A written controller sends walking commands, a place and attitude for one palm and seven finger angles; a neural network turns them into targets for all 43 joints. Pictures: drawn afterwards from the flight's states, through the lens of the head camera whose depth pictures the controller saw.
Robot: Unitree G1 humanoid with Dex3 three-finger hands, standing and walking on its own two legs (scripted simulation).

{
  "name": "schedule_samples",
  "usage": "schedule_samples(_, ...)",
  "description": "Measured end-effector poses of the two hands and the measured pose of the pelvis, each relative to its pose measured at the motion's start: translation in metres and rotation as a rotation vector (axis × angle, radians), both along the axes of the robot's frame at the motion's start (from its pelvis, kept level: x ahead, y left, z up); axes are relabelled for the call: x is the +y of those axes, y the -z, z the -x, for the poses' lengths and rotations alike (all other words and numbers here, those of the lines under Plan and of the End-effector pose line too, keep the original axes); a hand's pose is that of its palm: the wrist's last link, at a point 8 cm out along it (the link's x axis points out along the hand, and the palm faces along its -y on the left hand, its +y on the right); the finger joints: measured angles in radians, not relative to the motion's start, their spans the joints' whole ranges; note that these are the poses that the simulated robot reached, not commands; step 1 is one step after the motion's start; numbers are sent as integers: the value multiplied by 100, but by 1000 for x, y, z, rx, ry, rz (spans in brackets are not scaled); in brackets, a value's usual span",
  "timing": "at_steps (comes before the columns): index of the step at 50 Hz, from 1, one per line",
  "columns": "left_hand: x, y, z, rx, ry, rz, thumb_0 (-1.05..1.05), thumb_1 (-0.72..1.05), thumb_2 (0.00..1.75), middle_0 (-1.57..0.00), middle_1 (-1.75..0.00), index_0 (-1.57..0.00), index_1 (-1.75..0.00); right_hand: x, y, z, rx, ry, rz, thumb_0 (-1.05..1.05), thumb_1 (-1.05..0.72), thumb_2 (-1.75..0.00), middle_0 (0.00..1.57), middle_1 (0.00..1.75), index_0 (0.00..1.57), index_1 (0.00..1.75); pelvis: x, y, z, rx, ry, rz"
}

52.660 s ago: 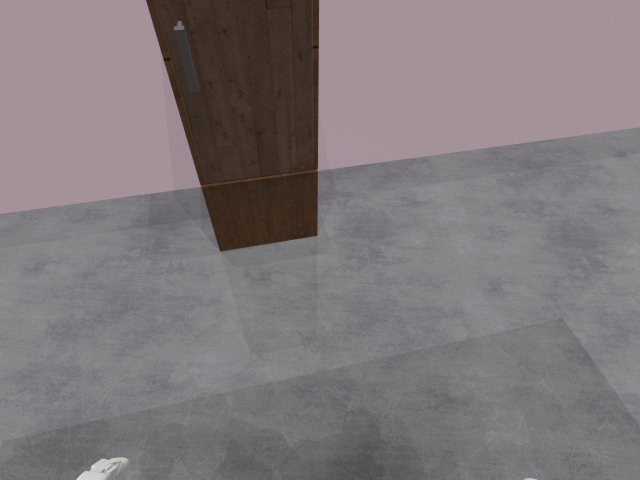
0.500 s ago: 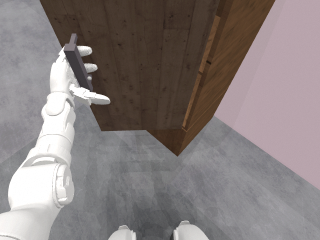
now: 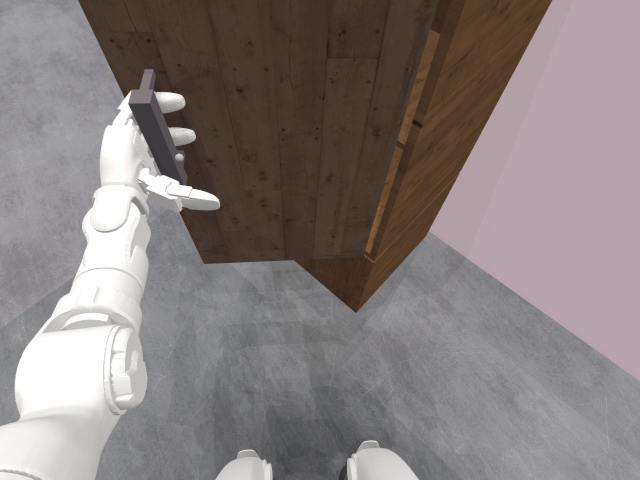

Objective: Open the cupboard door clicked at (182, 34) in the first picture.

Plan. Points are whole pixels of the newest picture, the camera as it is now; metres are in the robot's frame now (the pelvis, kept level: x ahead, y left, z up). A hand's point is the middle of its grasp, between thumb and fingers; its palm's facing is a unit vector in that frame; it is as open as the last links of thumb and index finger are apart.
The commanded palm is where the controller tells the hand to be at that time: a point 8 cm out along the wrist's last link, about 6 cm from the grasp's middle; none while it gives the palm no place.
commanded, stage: close the thumb around the handle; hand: left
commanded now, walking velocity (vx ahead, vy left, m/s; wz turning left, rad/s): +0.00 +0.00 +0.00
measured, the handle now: (164, 133) +0.54 +0.18 +0.09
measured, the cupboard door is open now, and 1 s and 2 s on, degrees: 46 49 91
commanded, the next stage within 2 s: pull the door open along its arc in 0.68 s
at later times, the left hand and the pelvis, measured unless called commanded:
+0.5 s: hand (179, 156) +0.49 +0.15 +0.09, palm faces +0.00 -1.00 -0.01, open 7.2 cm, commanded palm +0.46 +0.19 +0.09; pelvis +0.00 +0.00 +0.00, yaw +0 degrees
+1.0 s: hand (179, 165) +0.48 +0.15 +0.09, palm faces +0.01 -1.00 +0.00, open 5.6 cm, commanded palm +0.42 +0.20 +0.09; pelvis +0.01 +0.00 +0.00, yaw -1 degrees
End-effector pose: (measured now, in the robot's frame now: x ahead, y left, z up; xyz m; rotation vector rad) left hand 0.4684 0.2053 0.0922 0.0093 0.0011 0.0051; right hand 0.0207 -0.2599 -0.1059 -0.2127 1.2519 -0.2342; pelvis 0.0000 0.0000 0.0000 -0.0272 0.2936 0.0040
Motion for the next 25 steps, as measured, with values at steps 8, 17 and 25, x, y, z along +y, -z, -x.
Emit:
schedule_samples(8, 0, -1, -1, -5, 6, -2, -1, -37, 35, -32, -122, -31, -122, 1, 0, 6, 12, 7, 0, 0, -91, -90, 20, 30, 21, 30, 1, 1, 1, 5, 3, 1)
schedule_samples(17, 0, -1, 0, -2, -1, -2, 0, 4, 53, -34, -126, -33, -126, 5, 1, 11, 19, 15, -10, 0, -90, -90, 20, 30, 21, 30, 2, 0, 1, 1, 5, 2)
schedule_samples(25, 1, 0, -2, 0, 1, -1, 0, 48, 72, -37, -131, -36, -130, 7, 1, 11, 20, 15, -7, 0, -90, -90, 20, 30, 21, 30, 4, 1, 1, 6, 5, 3)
